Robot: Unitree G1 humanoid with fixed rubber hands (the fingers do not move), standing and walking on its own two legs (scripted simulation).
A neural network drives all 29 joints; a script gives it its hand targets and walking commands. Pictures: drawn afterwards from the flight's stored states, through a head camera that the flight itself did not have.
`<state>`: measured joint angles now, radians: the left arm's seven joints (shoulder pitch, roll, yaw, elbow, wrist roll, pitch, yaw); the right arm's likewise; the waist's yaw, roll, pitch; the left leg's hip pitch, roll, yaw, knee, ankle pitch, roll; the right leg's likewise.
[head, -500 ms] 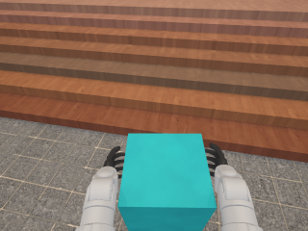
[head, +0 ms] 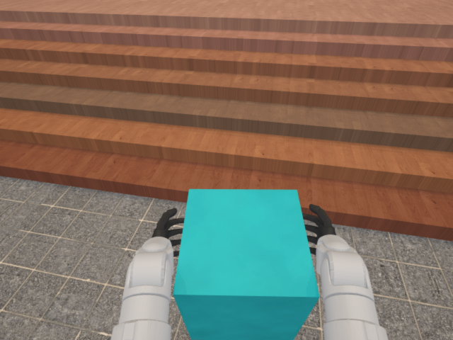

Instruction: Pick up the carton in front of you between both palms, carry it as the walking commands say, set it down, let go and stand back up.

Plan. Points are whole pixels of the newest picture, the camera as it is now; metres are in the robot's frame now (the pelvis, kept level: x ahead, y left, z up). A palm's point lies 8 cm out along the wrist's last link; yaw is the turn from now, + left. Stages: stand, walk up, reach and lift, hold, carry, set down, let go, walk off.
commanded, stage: hold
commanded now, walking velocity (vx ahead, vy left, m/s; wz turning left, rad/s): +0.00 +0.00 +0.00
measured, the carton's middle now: (242, 267) +0.29 +0.00 -0.03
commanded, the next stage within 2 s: carry in 0.08 s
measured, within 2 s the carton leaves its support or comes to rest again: neither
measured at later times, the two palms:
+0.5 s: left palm (174, 197) +0.38 +0.14 +0.08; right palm (322, 192) +0.39 -0.16 +0.09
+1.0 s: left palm (210, 130) +0.64 +0.08 +0.08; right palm (317, 128) +0.66 -0.22 +0.08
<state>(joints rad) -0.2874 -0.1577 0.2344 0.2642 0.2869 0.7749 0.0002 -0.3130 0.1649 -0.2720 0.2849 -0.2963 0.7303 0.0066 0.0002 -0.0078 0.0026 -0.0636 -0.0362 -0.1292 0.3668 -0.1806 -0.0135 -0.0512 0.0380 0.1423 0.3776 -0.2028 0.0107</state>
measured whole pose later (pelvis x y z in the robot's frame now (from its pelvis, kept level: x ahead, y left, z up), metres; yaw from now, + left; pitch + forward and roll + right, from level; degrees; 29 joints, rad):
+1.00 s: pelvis +0.38 -0.07 +0.00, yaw +0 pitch +5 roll +1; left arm -0.16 -0.13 0.11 -0.32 0.11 1.24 0.09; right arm -0.20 0.14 -0.13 -0.32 -0.11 1.22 -0.10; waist 0.02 0.01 -0.08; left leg -0.51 0.09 0.09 1.05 -0.33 0.01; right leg -0.28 -0.04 -0.24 0.41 -0.23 -0.07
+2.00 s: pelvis +1.03 -0.07 -0.01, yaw -2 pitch +6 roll +2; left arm -0.81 -0.05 0.30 -0.12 0.04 1.31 0.17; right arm -0.87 0.03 -0.33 -0.09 -0.09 1.31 -0.13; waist 0.11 0.01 0.12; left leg -0.98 0.03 0.06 1.61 -0.51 0.08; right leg -0.20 0.00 -0.09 0.45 -0.37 -0.07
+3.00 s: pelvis +1.70 -0.06 +0.20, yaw +13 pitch +3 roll +3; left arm -0.90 0.02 0.32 0.20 0.05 1.38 0.14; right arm -0.98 -0.03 -0.28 0.26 -0.11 1.36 -0.13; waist 0.01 0.03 -0.04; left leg -0.84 -0.03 0.21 0.99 -0.24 0.18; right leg 0.07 -0.13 -0.28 0.49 -0.36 0.01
